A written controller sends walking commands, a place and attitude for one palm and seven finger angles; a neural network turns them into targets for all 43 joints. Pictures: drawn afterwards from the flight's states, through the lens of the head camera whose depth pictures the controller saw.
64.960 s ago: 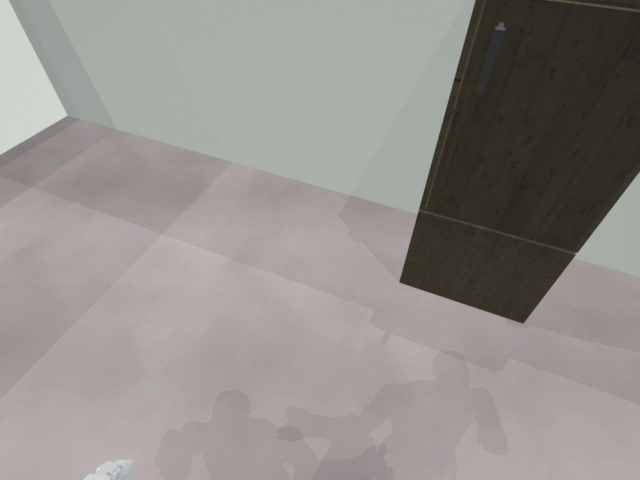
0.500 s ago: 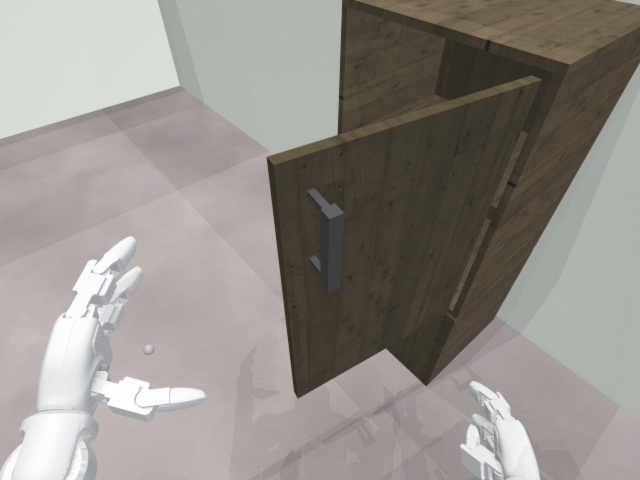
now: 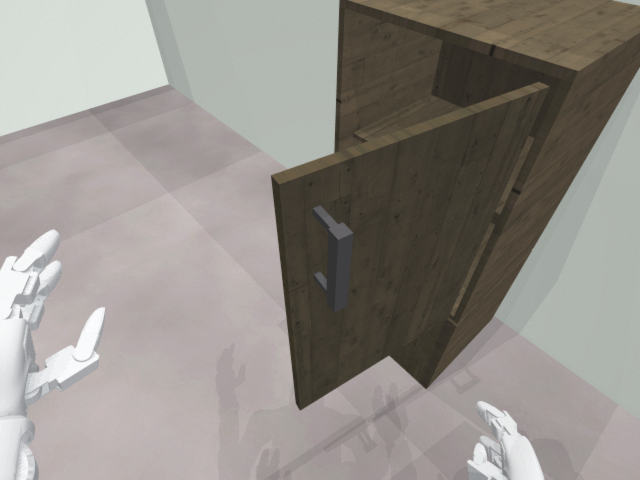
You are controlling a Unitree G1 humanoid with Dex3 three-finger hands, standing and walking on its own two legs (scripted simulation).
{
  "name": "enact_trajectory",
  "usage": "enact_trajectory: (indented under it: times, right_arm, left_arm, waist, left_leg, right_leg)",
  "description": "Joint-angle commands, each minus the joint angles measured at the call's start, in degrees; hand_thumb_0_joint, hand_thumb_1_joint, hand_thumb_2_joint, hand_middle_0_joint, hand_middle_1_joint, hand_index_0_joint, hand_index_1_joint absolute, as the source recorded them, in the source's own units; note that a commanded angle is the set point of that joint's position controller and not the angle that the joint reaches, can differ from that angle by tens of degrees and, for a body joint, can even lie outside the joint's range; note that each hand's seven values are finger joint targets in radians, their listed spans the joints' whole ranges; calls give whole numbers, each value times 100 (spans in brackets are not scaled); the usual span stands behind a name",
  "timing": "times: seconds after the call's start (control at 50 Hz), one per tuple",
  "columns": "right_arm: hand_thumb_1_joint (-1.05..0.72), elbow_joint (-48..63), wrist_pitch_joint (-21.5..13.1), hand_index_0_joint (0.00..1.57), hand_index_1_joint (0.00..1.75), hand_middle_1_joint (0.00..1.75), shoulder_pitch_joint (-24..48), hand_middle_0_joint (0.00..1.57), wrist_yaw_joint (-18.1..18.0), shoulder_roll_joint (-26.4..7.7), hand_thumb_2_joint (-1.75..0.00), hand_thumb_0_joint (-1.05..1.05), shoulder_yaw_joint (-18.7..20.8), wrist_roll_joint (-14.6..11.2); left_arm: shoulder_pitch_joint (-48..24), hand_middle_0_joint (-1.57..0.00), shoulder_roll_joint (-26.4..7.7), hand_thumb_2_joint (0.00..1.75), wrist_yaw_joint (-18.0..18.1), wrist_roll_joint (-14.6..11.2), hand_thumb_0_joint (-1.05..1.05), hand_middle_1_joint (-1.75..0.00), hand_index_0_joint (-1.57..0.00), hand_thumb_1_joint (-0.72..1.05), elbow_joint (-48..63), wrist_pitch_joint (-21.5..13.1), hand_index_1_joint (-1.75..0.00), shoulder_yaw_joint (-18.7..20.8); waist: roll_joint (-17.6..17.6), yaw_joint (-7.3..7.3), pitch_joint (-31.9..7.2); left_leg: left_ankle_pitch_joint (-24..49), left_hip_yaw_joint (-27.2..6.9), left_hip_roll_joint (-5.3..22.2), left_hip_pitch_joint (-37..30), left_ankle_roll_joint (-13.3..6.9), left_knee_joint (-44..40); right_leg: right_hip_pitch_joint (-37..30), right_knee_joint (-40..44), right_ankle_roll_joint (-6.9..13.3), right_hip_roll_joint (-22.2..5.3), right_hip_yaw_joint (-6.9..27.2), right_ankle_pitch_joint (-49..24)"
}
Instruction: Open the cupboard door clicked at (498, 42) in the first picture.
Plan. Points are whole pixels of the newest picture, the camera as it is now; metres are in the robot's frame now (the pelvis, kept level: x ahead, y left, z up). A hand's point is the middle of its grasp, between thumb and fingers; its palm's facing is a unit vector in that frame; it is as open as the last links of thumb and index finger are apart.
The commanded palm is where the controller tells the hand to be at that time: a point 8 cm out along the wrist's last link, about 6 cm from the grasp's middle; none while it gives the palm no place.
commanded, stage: draw the hand back to the body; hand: left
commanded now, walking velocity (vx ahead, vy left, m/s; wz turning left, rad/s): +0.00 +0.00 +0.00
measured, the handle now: (329, 260) +0.34 +0.04 +0.13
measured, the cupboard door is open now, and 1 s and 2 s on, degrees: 80 80 80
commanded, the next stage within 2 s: step back with the hand held close in 0.40 s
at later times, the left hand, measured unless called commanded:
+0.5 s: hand (95, 344) +0.19 +0.24 +0.15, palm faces +0.44 -0.80 -0.40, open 7.4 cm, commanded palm +0.14 +0.28 +0.17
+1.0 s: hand (68, 374) +0.16 +0.25 +0.15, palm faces +0.31 -0.81 -0.50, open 7.4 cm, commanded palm +0.10 +0.29 +0.17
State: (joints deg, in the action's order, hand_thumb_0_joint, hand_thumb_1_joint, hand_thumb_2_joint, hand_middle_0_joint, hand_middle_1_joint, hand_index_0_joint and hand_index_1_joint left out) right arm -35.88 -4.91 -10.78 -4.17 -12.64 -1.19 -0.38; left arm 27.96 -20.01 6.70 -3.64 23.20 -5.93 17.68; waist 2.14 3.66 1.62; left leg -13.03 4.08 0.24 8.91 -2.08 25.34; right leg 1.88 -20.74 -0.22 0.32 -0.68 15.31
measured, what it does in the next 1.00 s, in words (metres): shifts its weight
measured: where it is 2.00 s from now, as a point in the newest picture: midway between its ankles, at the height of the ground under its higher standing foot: outside the picture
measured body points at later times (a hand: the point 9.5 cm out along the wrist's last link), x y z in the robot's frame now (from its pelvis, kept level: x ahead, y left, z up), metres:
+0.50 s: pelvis +0.00 -0.02 +0.00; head -0.01 -0.04 +0.45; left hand +0.16 +0.28 +0.17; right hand +0.19 -0.24 -0.09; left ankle +0.01 +0.09 -0.74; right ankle -0.04 -0.12 -0.74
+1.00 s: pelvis -0.06 +0.00 -0.01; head -0.03 +0.01 +0.44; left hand +0.14 +0.29 +0.18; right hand +0.11 -0.26 -0.08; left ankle +0.01 +0.09 -0.74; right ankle -0.04 -0.13 -0.74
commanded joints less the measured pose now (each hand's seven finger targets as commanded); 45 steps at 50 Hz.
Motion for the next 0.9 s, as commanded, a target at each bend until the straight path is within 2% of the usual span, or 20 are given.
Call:
enact_trajectory:
  times: [0.0,0.08,0.2,0.22,0.28,0.32,0.46,0.48,0.5,0.52,0.54,0.58,0.6,0.62,0.66,0.7,0.72,0.8,0.82,0.88]
  right_arm:
    - [-90,883,-317,20,30,30,640,20,-10,-674,-90,0,262,8]
    - [-90,897,-279,20,30,30,654,20,5,-712,-90,0,280,2]
    - [-90,896,-251,20,30,30,680,20,-11,-699,-90,0,292,12]
    - [-90,884,-256,20,30,30,688,20,-18,-723,-90,0,293,14]
    - [-90,900,-265,20,30,30,718,20,-28,-655,-90,0,275,12]
    - [-90,885,-280,20,30,30,732,20,-35,-670,-90,0,272,7]
    - [-90,870,-243,20,30,30,736,20,-38,-643,-90,0,274,5]
    - [-90,881,-242,20,30,30,739,20,-42,-655,-90,0,287,5]
    - [-90,907,-278,20,30,30,790,20,-47,-655,-90,0,281,-4]
    - [-90,1066,-179,20,30,30,645,20,-30,-682,-90,0,195,-78]
    - [-90,919,-131,20,30,30,761,20,-32,-684,-90,0,259,-33]
    - [-90,1032,-13,20,30,30,676,20,-8,-714,-90,0,323,-40]
    - [-90,1069,38,20,30,30,660,20,3,-739,-90,0,350,-57]
    - [-90,1074,69,20,30,30,670,20,-11,-765,-90,0,375,-52]
    - [-90,1145,164,20,30,30,631,20,-9,-764,-90,0,408,-88]
    - [-90,1224,233,20,30,30,625,20,-28,-755,-90,0,433,-104]
    - [-90,1191,264,20,30,30,668,20,-68,-744,-90,0,439,-97]
    - [-90,1381,342,20,30,30,632,20,-99,-676,-90,0,434,-119]
    - [-90,1359,351,20,30,30,660,20,-117,-699,-90,0,449,-110]
    - [-90,1428,339,20,30,30,579,20,-107,-668,-90,0,437,-106]
  left_arm:
    - [-413,-20,-1109,90,154,-24,0,-30,-20,90,1316,-369,-30,895]
    - [-414,-20,-844,90,118,-32,0,-30,-20,90,1131,-303,-30,625]
    - [-477,-20,-965,90,132,-17,0,-30,-20,90,1164,-312,-30,717]
    - [-493,-20,-1130,90,145,-9,0,-30,-20,90,1194,-313,-30,843]
    - [-470,-20,-1025,90,137,-11,0,-30,-20,90,1296,-324,-30,755]
    - [-499,-20,-1150,90,148,-10,0,-30,-20,90,1292,-318,-30,847]
    - [-366,-20,-930,90,116,-42,0,-30,-20,90,1002,-312,-30,708]
    - [-418,-20,-981,90,113,-44,0,-30,-20,90,1030,-324,-30,740]
    - [-855,-20,-1107,90,122,-40,0,-30,-20,90,1444,-389,-30,756]
    - [-1615,-20,-2131,90,193,-1,0,-30,-20,90,1583,-644,-30,1757]
    - [-911,-20,-1546,90,83,-32,0,-30,-20,90,1125,-677,-30,1276]
    - [-95,-20,-1176,90,-6,-1,0,-30,-20,90,883,-566,-30,964]
    - [0,-20,-1093,90,-26,6,0,-30,-20,90,925,-551,-30,875]
    - [59,-20,-1146,90,-19,10,0,-30,-20,90,974,-566,-30,916]
    - [189,-20,-1126,90,-3,15,0,-30,-20,90,994,-508,-30,891]
    - [185,-20,-1275,90,39,23,0,-30,-20,90,1211,-493,-30,1003]
    - [211,-20,-1474,90,91,25,0,-30,-20,90,1271,-505,-30,1179]
    - [325,-20,-1627,90,170,2,0,-30,-20,90,1709,-526,-30,1380]
    - [345,-20,-1752,90,204,2,0,-30,-20,90,1808,-538,-30,1484]
    - [550,-20,-1637,90,253,-14,0,-30,-20,90,1901,-571,-30,1471]
  waist:
    - [406,7,-656]
    - [129,-55,-522]
    - [74,-26,-604]
    - [75,9,-660]
    - [276,-11,-637]
    - [277,7,-577]
    - [67,-30,-368]
    - [61,-24,-406]
    - [142,-40,-488]
    - [428,-193,62]
    - [-56,-212,-123]
    - [-429,-205,-421]
    - [-403,-223,-584]
    - [-301,-212,-780]
    - [-386,-245,-1007]
    - [-397,-263,-1107]
    - [-287,-243,-1159]
    - [-354,-258,-1281]
    - [-119,-244,-1280]
    - [101,-261,-1272]
  left_leg:
    - [1633,-386,270,-752,211,-361]
    - [1499,-358,260,-733,182,-383]
    - [1445,-323,214,-745,147,-362]
    - [1429,-323,209,-750,153,-348]
    - [1429,-280,183,-778,153,-322]
    - [1337,-257,169,-756,151,-303]
    - [1248,-216,155,-719,129,-327]
    - [1226,-204,145,-738,117,-316]
    - [1175,-200,125,-789,100,-285]
    - [799,-281,196,-486,43,-128]
    - [820,-312,202,-431,5,15]
    - [1159,-206,242,-527,-9,189]
    - [1401,-152,272,-564,-10,260]
    - [1717,-143,310,-583,8,267]
    - [2014,-88,393,-629,21,317]
    - [2204,-79,446,-644,23,354]
    - [2270,-114,456,-603,26,339]
    - [2397,-159,522,-398,42,368]
    - [2327,-203,528,-341,43,331]
    - [2172,-297,614,-46,45,239]
  right_leg:
    - [536,241,136,69,-70,-1215]
    - [628,289,102,74,-86,-1178]
    - [552,331,107,64,-58,-1255]
    - [494,339,114,62,-47,-1287]
    - [534,352,109,52,-39,-1307]
    - [541,411,115,53,-16,-1289]
    - [639,456,81,51,-21,-1271]
    - [639,473,76,50,0,-1264]
    - [652,499,69,32,31,-1254]
    - [1181,730,93,-220,468,-1592]
    - [1193,696,78,-344,581,-1941]
    - [1087,465,-8,-458,615,-2737]
    - [1045,340,-50,-484,619,-3086]
    - [890,194,-53,-507,515,-3353]
    - [894,43,-108,-495,519,-3567]
    - [956,-62,-122,-482,502,-3591]
    - [901,-116,-94,-497,474,-3545]
    - [874,-337,-56,-428,512,-3339]
    - [882,-360,-36,-425,529,-3181]
    - [860,-507,-27,-324,523,-2680]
